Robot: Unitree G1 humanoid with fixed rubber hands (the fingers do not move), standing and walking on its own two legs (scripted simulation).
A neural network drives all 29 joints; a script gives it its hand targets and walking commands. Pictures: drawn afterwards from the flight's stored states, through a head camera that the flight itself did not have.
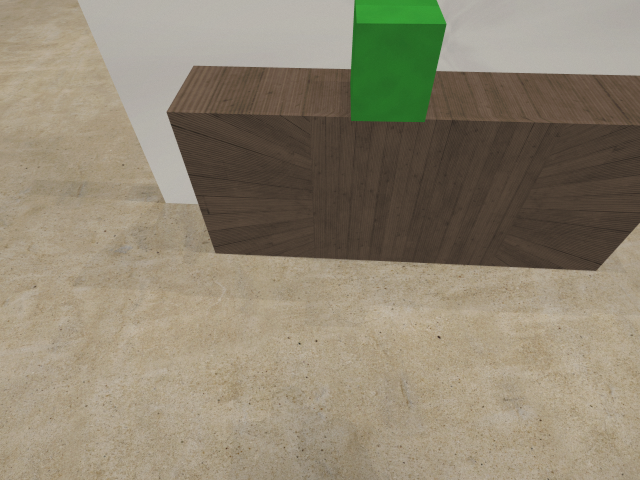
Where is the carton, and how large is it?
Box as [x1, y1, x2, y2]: [350, 0, 445, 121]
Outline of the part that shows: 355,0 350,80 351,120 424,121 445,28 445,21 436,0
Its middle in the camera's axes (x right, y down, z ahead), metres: +0.19 -0.48 +1.03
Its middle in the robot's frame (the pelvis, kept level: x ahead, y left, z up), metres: +1.08 -0.20 +0.00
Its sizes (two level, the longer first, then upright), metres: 0.210 0.200 0.250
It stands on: a pedestal, 0.65 m high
